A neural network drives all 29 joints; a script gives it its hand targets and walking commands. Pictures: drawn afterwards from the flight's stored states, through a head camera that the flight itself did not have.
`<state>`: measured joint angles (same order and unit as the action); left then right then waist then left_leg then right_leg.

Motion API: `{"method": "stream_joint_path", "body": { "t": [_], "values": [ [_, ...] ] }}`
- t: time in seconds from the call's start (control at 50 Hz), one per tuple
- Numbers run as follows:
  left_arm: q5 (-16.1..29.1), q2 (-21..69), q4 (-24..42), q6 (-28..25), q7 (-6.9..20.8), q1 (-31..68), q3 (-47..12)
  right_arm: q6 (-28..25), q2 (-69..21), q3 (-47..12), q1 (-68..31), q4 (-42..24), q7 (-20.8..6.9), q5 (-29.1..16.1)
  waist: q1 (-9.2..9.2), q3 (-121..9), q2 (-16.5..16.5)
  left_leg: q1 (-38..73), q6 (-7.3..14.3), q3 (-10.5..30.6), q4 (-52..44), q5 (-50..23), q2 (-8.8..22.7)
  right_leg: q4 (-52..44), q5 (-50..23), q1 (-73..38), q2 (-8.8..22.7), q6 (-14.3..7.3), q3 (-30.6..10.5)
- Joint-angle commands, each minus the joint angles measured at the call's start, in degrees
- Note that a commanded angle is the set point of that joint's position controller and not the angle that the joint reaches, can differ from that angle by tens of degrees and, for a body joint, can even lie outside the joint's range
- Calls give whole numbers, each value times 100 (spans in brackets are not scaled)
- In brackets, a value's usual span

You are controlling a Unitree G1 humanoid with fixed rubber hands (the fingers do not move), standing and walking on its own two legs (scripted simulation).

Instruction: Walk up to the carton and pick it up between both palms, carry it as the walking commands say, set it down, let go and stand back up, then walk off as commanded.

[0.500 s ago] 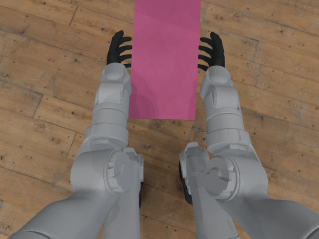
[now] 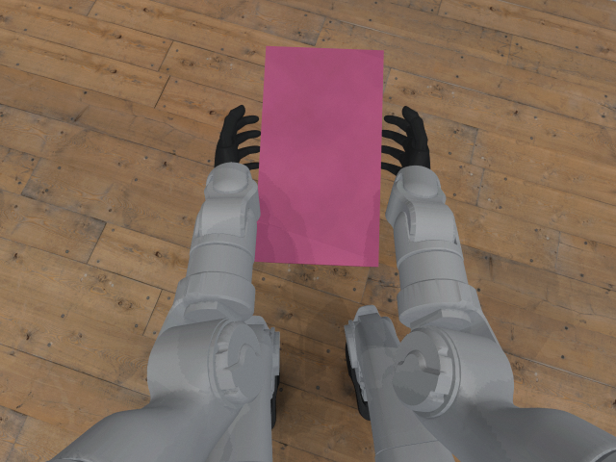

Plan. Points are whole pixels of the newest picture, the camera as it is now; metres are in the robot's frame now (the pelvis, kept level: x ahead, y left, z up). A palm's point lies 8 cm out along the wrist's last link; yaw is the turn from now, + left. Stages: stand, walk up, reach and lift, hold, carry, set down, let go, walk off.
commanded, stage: reach and lift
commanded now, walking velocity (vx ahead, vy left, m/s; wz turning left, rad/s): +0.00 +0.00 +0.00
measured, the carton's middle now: (318, 172) +0.48 -0.03 -0.11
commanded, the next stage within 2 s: none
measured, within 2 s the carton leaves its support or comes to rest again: neither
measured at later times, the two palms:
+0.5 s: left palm (220, 158) +0.44 +0.09 +0.04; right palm (433, 163) +0.42 -0.14 +0.04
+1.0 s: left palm (204, 148) +0.42 +0.09 +0.11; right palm (467, 144) +0.40 -0.14 +0.11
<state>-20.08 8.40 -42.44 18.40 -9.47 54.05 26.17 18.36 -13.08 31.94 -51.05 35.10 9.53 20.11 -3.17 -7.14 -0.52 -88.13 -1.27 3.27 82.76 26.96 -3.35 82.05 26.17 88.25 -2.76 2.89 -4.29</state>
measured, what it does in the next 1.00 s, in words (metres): rises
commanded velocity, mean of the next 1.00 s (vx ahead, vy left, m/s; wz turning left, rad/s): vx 0.00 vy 0.00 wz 0.00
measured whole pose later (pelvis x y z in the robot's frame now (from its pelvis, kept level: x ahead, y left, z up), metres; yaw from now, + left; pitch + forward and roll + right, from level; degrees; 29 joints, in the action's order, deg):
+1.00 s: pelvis +0.03 +0.00 +0.13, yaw +0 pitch +15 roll +0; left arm -21.5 13.8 -35.8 16.3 -7.0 37.2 24.7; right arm 17.3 -15.8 26.4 -35.4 31.1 8.5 21.5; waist -2.9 0.1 -0.1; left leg -46.7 -0.8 4.3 48.6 17.4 -2.2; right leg 48.1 16.7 46.9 -1.7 1.6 -4.5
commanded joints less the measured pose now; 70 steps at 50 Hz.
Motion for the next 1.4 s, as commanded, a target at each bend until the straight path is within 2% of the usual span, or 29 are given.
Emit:
{"method": "stream_joint_path", "body": {
  "t": [0.0,0.5,0.96,1.18,1.38],
  "values": [
    [783,5981,-607,-211,1599,3321,-2694,27,-5845,-3124,-3313,1077,-1711,-799,-43,-4529,-181,2719,14,-392,-1195,-804,-785,-1006,-1078,-2678,-828,-22,600],
    [624,6154,-386,-365,1691,2267,-2936,-111,-6059,-3569,-2178,774,-1677,-652,27,-3652,-67,4316,130,-159,-2542,-1292,-656,-2388,-1472,-4232,-731,-62,353],
    [565,6075,-2,-378,1829,1355,-3142,-110,-6245,-3706,-1081,612,-1678,-568,8,-2690,7,5831,209,27,-4102,-1824,-509,-4013,-2059,-6007,-540,-121,156],
    [676,6083,286,-220,1839,1042,-3362,54,-6283,-3777,-651,558,-1723,-629,-45,-2363,5,6665,178,67,-4817,-2026,-436,-4746,-2313,-6849,-462,-147,133],
    [756,6138,442,165,1817,696,-3313,443,-6209,-3643,-327,516,-1759,-691,-96,-1748,-14,7414,144,97,-5494,-2011,-338,-5364,-2358,-7492,-385,-166,142]
  ]
}}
